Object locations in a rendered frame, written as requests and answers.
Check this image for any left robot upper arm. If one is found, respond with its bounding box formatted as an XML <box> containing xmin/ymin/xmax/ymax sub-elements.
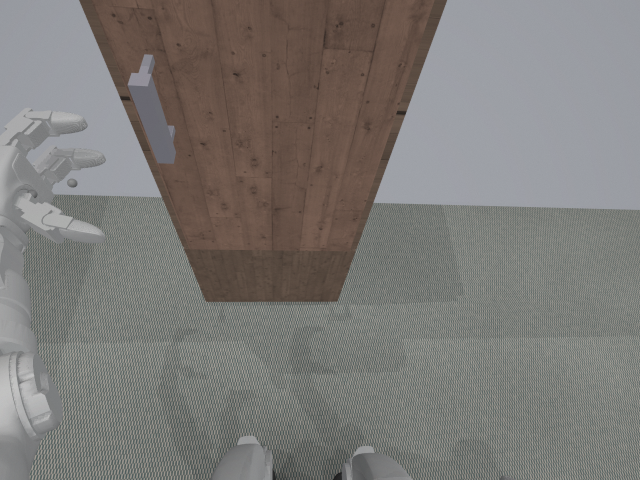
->
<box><xmin>0</xmin><ymin>351</ymin><xmax>63</xmax><ymax>480</ymax></box>

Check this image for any handle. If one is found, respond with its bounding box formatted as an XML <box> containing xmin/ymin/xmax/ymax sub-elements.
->
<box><xmin>128</xmin><ymin>54</ymin><xmax>176</xmax><ymax>164</ymax></box>

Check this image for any left robot forearm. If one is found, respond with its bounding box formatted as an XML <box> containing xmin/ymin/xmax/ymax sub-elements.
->
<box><xmin>0</xmin><ymin>214</ymin><xmax>38</xmax><ymax>356</ymax></box>

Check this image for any left robot hand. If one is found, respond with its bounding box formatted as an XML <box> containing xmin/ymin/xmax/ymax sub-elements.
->
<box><xmin>0</xmin><ymin>108</ymin><xmax>106</xmax><ymax>244</ymax></box>

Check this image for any left robot shin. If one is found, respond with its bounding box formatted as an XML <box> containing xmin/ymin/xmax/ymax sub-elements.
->
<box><xmin>237</xmin><ymin>436</ymin><xmax>261</xmax><ymax>446</ymax></box>

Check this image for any robot left thigh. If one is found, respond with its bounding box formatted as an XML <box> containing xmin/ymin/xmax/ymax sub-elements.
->
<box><xmin>210</xmin><ymin>444</ymin><xmax>273</xmax><ymax>480</ymax></box>

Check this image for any cupboard door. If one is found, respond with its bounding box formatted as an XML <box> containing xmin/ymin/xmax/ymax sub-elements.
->
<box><xmin>91</xmin><ymin>0</ymin><xmax>435</xmax><ymax>251</ymax></box>

